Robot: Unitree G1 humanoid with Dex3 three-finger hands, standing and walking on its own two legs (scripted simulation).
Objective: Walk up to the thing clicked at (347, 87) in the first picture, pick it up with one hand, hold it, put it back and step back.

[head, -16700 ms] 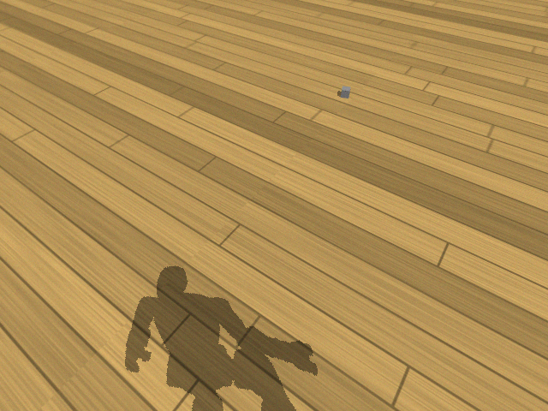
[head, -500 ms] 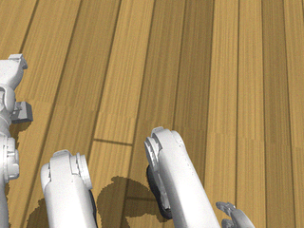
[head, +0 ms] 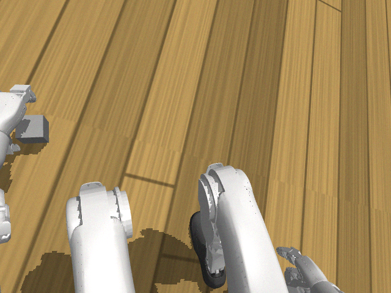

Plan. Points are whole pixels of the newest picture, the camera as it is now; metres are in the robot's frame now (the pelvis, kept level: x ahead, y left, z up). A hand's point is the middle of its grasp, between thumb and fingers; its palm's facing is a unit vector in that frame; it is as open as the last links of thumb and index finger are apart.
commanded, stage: approach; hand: left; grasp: from above
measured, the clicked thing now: (33, 129) +0.48 +0.31 -0.29
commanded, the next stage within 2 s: close in in 0.32 s
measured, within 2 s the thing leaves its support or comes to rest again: neither
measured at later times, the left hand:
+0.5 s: hand (11, 130) +0.44 +0.31 -0.16, palm faces -0.51 -0.04 -0.86, open 11.3 cm
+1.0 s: hand (29, 128) +0.46 +0.29 -0.22, palm faces -0.47 -0.05 -0.88, open 12.0 cm
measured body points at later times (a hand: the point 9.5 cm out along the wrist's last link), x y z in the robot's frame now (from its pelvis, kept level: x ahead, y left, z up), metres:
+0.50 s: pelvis +0.00 +0.00 +0.02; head +0.24 +0.09 +0.39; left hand +0.46 +0.31 -0.11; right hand +0.05 -0.26 -0.08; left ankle +0.07 +0.13 -0.28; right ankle +0.10 -0.14 -0.28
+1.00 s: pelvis +0.00 +0.00 -0.01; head +0.26 +0.10 +0.35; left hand +0.48 +0.29 -0.17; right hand +0.04 -0.26 -0.08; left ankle +0.07 +0.13 -0.28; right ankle +0.10 -0.14 -0.28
